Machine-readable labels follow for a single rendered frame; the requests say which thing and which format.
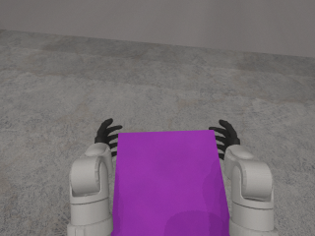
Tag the right robot forearm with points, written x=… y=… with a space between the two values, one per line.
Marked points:
x=252 y=193

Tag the left robot forearm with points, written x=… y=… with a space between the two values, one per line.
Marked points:
x=89 y=193

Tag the left robot hand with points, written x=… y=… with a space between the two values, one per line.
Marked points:
x=103 y=132

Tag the carton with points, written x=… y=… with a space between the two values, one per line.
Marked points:
x=169 y=183

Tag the right robot hand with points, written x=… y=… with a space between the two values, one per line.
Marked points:
x=229 y=139

